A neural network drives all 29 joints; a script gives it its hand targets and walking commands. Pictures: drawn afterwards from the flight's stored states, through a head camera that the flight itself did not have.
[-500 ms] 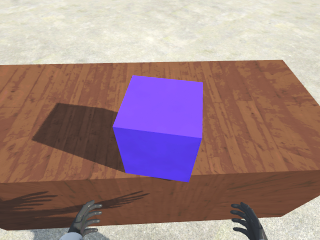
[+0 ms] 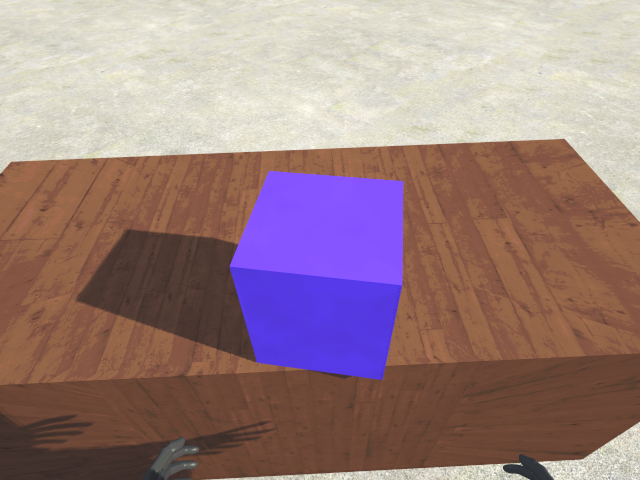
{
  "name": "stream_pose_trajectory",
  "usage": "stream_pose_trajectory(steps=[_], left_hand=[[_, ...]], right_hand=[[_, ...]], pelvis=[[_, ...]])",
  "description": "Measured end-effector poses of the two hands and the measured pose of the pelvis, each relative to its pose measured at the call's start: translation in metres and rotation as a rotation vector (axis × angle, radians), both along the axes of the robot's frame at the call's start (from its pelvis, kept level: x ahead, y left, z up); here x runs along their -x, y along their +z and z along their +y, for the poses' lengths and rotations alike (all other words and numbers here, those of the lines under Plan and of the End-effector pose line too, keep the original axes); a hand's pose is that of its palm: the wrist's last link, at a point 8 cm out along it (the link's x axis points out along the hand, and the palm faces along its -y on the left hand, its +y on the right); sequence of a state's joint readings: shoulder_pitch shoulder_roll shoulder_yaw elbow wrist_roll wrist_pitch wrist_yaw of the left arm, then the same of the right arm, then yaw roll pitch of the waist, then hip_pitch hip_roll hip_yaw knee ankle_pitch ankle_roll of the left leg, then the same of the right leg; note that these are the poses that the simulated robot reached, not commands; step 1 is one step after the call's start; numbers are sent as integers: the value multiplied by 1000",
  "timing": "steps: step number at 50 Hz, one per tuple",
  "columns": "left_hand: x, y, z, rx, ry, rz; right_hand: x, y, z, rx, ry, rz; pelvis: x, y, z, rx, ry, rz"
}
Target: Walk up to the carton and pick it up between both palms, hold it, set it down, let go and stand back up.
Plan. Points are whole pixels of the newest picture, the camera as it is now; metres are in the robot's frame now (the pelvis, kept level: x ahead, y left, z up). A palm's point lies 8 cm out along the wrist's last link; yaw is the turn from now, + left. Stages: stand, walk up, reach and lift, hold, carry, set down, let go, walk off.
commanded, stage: stand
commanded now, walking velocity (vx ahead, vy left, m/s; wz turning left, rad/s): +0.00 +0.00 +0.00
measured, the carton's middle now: (326, 276) +0.42 +0.03 -0.02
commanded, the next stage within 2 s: none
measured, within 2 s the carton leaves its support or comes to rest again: neither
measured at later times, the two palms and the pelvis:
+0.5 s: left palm out of the picture -0.01 +0.26 -0.12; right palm out of the picture +0.00 -0.24 -0.13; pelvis -0.05 +0.01 +0.00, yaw +1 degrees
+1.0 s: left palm out of the picture -0.05 +0.26 -0.13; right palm out of the picture -0.03 -0.25 -0.13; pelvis -0.05 +0.00 -0.01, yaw +1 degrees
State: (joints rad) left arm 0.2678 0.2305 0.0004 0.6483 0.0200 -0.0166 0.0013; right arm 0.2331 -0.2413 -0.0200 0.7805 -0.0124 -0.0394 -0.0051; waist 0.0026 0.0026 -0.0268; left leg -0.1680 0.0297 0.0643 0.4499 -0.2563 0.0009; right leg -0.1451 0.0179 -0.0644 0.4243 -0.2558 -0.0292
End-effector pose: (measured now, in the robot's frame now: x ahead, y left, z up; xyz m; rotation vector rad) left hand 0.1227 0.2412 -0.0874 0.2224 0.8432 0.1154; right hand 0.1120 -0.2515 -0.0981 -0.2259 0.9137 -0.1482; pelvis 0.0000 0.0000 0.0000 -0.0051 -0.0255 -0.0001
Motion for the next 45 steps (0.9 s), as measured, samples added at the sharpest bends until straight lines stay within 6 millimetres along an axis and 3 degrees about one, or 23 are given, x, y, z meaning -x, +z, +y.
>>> stream_pose_trajectory(steps=[8, 19, 34, 45], left_hand=[[57, -10, 19, -39, 46, 123], [111, -22, 17, -22, 65, 217], [160, -36, 17, -8, 81, 300], [177, -40, 17, -8, 105, 345]], right_hand=[[41, -15, 0, -8, 3, 104], [89, -25, 7, -20, 13, 187], [139, -29, 5, -5, -5, 265], [144, -31, 4, -3, -10, 286]], pelvis=[[11, 0, 2, 0, 8, -13], [34, 0, 5, 0, 15, -31], [56, -4, 6, -2, 21, -30], [57, -5, 5, -2, 24, -22]])
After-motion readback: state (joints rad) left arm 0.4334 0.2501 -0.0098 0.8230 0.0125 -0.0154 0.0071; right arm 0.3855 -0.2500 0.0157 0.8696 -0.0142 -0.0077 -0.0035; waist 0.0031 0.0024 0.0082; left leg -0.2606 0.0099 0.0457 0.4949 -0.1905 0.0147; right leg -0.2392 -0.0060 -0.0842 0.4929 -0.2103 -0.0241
